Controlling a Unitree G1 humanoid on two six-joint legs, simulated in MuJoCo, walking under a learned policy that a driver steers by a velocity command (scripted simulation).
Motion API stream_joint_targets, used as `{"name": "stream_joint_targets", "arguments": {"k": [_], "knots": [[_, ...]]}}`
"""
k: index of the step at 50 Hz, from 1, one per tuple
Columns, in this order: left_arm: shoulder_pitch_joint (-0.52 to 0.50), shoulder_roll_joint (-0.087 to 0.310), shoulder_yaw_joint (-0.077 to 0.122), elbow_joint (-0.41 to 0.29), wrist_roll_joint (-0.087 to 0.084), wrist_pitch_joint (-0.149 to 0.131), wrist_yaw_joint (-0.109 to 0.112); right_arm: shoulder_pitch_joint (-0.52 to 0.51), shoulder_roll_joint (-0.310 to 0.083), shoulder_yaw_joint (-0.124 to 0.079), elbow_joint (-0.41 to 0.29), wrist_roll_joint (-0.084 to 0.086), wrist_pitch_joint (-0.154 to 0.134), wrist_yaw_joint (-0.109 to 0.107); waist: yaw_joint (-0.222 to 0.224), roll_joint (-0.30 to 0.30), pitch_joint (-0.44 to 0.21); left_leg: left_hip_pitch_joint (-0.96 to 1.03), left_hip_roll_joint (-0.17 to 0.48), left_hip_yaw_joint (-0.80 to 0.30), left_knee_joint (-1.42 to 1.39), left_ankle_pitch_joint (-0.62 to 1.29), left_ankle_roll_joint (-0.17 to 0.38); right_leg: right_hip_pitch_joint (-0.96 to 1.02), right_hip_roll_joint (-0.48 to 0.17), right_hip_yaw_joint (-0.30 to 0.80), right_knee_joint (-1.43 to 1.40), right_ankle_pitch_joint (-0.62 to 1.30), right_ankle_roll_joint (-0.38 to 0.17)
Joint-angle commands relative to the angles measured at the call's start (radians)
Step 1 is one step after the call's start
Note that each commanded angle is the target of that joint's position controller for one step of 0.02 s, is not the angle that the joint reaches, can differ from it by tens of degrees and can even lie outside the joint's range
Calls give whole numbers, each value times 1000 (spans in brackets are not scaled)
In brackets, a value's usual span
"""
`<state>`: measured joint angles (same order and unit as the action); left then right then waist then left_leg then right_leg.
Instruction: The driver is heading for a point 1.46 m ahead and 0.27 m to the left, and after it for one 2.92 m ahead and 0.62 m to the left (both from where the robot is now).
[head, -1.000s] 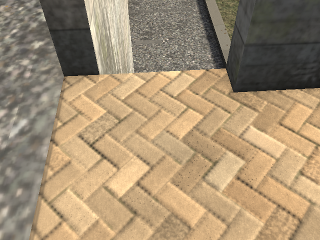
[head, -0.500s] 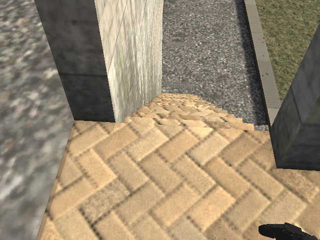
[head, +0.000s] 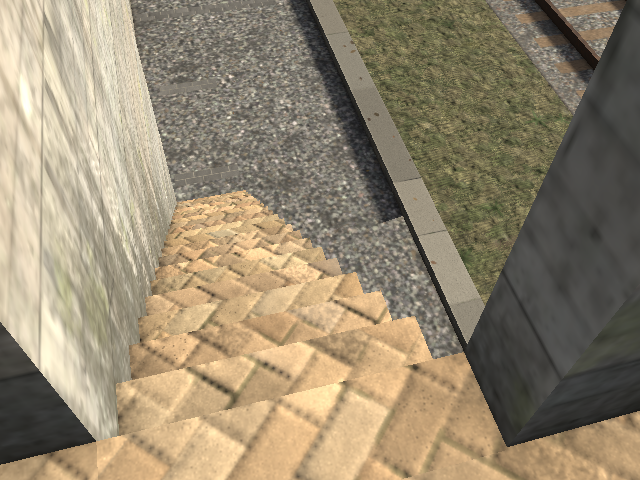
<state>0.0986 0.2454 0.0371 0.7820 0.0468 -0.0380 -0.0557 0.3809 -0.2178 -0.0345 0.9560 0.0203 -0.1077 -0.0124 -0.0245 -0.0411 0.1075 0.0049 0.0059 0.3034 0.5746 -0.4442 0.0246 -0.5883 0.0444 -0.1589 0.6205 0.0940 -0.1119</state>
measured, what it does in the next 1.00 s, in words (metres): walks ahead, turning left: right foot, then left foot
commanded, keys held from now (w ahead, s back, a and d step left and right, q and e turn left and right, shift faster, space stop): shift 0.02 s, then q+shift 0.64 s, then e+shift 0.34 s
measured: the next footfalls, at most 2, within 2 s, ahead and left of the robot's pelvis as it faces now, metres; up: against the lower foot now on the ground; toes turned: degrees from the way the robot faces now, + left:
right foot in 0.02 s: +0.22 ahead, -0.02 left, +0.00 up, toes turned -4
left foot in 0.52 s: +0.12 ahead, +0.17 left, +0.00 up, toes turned +18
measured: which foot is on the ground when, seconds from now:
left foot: down 0.00-0.02, up 0.04-0.50, down 0.52-1.00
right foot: up 0.00-0.00, down 0.02-0.52, up 0.54-1.00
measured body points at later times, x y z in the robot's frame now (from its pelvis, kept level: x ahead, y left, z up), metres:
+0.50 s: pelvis +0.10 +0.06 +0.00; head +0.11 +0.07 +0.45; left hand +0.20 +0.34 -0.11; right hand +0.24 -0.17 -0.12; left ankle +0.09 +0.16 -0.71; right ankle +0.19 -0.02 -0.72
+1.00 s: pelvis +0.11 +0.07 +0.01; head +0.12 +0.07 +0.46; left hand +0.10 +0.34 -0.11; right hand +0.33 -0.11 -0.09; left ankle +0.09 +0.16 -0.72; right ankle +0.11 -0.04 -0.71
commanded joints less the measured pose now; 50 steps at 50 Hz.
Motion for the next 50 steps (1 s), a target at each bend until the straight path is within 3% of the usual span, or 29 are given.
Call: {"name": "stream_joint_targets", "arguments": {"k": [1, 2, 3, 4, 5, 6, 8, 10, 12, 14, 17, 18, 19, 22, 24, 25, 26, 27, 28, 29, 30, 31, 33, 35, 40, 41, 44, 46, 50], "knots": [[532, 146, 67, 100, 14, -6, 17, -246, -181, -46, -128, 14, 9, -1, 310, 44, -247, -347, 65, -62, 680, 488, -33, 663, -30, 130, -167, 253, -127], [404, 248, 78, 61, 9, -10, 25, -89, -62, -20, -139, -11, 34, -11, 130, -157, -239, -543, -55, -96, 1041, -286, -42, 743, -258, 375, -17, 1203, -166], [372, 237, 65, -4, -16, -13, 26, 101, -60, -8, -145, -3, 56, -18, 67, -42, -499, -568, -21, -341, 1090, -179, -35, 863, -485, 617, -61, 1311, -310], [229, 129, 37, -55, -30, -8, 50, 115, -71, -1, -103, -24, 79, -34, 49, 75, -473, -525, 13, -388, 1011, -41, -41, 688, -463, 618, -158, 909, -335], [160, 38, 4, -55, -36, -10, 64, 83, -90, -8, -103, -44, 93, -40, 14, 107, -309, -485, 35, -379, 906, -31, -49, 476, -406, 545, -233, 595, -291], [140, -12, -19, -43, -21, -19, 74, 49, -83, -9, -89, -54, 105, -39, 0, 121, -231, -461, 39, -410, 814, -44, -53, 366, -367, 491, -270, 443, -249], [186, 29, -15, -21, -1, -34, 82, 32, -94, -20, -82, -49, 143, -34, 2, 71, -164, -351, 35, -405, 668, 4, -57, 225, -329, 352, -301, 474, -180], [220, 94, 13, -12, -10, -40, 87, 16, -84, -27, -100, -33, 157, -31, 4, 41, -213, -409, 25, -368, 655, 26, -52, 321, -322, 296, -266, 556, -171], [203, 99, 20, -42, -11, -19, 86, -25, -69, -37, -122, -24, 162, -22, 16, 36, -254, -476, 24, -345, 659, 27, -58, 391, -323, 246, -250, 468, -168], [157, 85, 19, -77, -11, 4, 95, -96, -79, -49, -168, -21, 183, -2, 27, -54, -229, -509, 31, -330, 632, 51, -75, 376, -307, 186, -268, 267, -150], [157, 79, 24, -93, -17, 21, 104, -136, -54, -48, -206, -46, 196, -6, 36, -78, -172, -532, 49, -281, 516, 71, -89, 336, -312, 158, -331, -177, -123], [128, 84, 23, -102, -15, 31, 109, -147, -41, -45, -212, -36, 197, -6, 34, -93, -159, -513, 49, -262, 464, 64, -95, 319, -302, 137, -341, -247, -115], [108, 85, 25, -109, 1, 39, 114, -134, -29, -41, -217, -35, 199, -1, 36, -119, -170, -492, 40, -237, 410, 50, -96, 335, -299, 111, -328, -263, -115], [82, 96, 30, -130, 2, 49, 118, -151, -45, -42, -265, -34, 193, 25, 58, -105, -201, -397, 22, -191, 256, 2, -70, 355, -350, 99, -295, -291, -111], [60, 124, 43, -134, -4, 52, 117, -114, -58, -47, -289, -22, 190, 43, 33, -99, -207, -301, 17, -171, 123, 23, -30, 334, -368, 70, -243, -333, -67], [61, 127, 48, -130, -7, 56, 117, -61, -66, -52, -283, -18, 184, 47, 2, -54, -199, -209, 6, -179, -10, 90, -5, 279, -349, 25, -168, -394, -11], [102, 107, 54, -112, -3, 62, 107, -9, -109, -66, -273, -21, 179, 49, -16, 85, -139, -146, 54, -317, -191, 164, 24, 172, -276, -37, 8, -506, 65], [139, 32, 41, -149, -1, 79, 99, -38, -222, -84, -312, -19, 167, 47, 29, 329, -73, -124, 352, -837, -311, 258, 134, -145, -129, -71, 260, -772, 165], [-4, 73, 40, -214, -6, 96, 100, 4, -295, -109, -324, -32, 160, 28, -41, 253, -65, -223, 414, -925, -349, 548, 275, -159, -61, 118, 414, -779, 172], [-3, 67, 37, -211, -33, 100, 91, -39, -256, -100, -314, -38, 154, 12, -2, 216, -73, -244, 346, -791, -308, 491, 288, -131, -81, 168, 496, -673, 176], [2, 74, 37, -203, -42, 89, 90, -91, -229, -92, -316, -39, 155, -1, 22, 186, -70, -276, 262, -692, -297, 394, 249, -110, -87, 193, 488, -552, 170], [9, 91, 42, -194, -32, 77, 90, -163, -205, -85, -334, -37, 159, -6, 46, 176, -80, -258, 192, -633, -274, 387, 212, -109, -75, 190, 486, -462, 168], [47, 107, 48, -169, -2, 75, 82, -171, -171, -73, -345, -22, 158, -4, 43, 154, -150, -207, 155, -593, -216, 610, 207, -85, -51, 185, 533, -421, 170], [125, 97, 45, -133, -29, 93, 70, -154, -153, -67, -332, -13, 131, -3, 45, 165, -208, -141, 157, -550, -203, 678, 210, -61, -57, 175, 558, -425, 174], [133, 57, 25, -112, -27, 126, 73, -113, -88, -30, -299, -31, 106, -18, 8, 151, -180, -114, 203, -523, -272, 563, 208, 43, -85, 173, 382, -462, 164], [124, 53, 20, -108, -31, 129, 67, -134, -82, -23, -298, -44, 101, -20, 0, 155, -167, -133, 198, -492, -278, 523, 192, 98, -82, 184, 305, -462, 158], [114, 92, 31, -121, -32, 130, 57, -140, -162, -41, -288, -50, 100, -25, -17, 179, -128, -145, 234, -479, -247, 528, 197, 164, -48, 165, 215, -529, 130], [102, 106, 28, -133, -27, 120, 44, -159, -173, -43, -293, -43, 109, -24, -23, 140, -137, -121, 258, -476, -216, 600, 210, 182, -37, 136, 171, -574, 110], [182, 80, 25, -139, -45, 99, 44, -208, -180, -48, -294, -32, 128, -23, 29, 154, -160, -130, 230, -396, -105, 659, 170, 302, -4, 87, -62, -489, 84]]}}
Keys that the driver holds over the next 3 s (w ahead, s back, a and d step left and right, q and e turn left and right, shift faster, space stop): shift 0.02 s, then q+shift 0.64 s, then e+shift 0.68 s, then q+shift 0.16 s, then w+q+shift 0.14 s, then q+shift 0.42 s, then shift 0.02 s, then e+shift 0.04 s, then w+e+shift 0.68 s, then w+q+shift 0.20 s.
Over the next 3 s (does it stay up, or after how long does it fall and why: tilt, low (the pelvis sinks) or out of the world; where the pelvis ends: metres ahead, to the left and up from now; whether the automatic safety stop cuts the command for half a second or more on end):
stays up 0.62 0.09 -0.10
